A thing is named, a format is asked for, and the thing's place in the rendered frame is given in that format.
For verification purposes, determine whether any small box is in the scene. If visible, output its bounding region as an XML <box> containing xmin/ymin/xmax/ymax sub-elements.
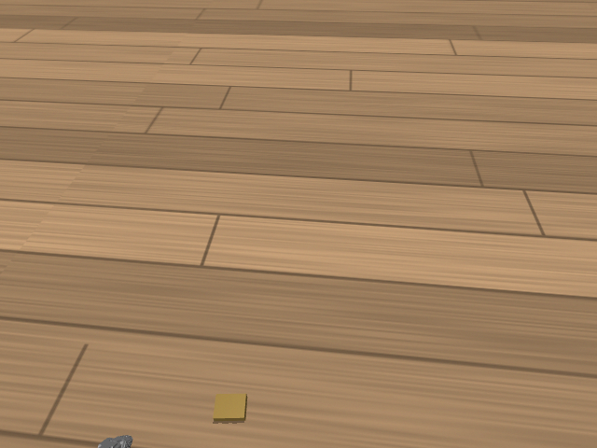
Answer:
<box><xmin>213</xmin><ymin>394</ymin><xmax>247</xmax><ymax>421</ymax></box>

